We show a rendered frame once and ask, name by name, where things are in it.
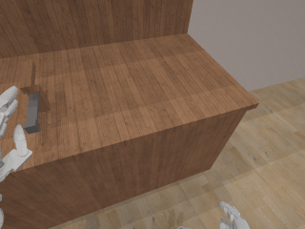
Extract tap lever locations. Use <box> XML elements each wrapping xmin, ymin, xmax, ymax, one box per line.
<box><xmin>24</xmin><ymin>93</ymin><xmax>40</xmax><ymax>134</ymax></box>

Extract robot left hand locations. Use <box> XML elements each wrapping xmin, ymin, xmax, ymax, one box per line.
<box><xmin>0</xmin><ymin>86</ymin><xmax>32</xmax><ymax>183</ymax></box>

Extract robot right hand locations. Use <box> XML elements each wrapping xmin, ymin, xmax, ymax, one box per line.
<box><xmin>219</xmin><ymin>201</ymin><xmax>250</xmax><ymax>229</ymax></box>

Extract counter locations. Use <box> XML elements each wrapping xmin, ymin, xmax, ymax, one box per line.
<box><xmin>0</xmin><ymin>0</ymin><xmax>259</xmax><ymax>229</ymax></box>

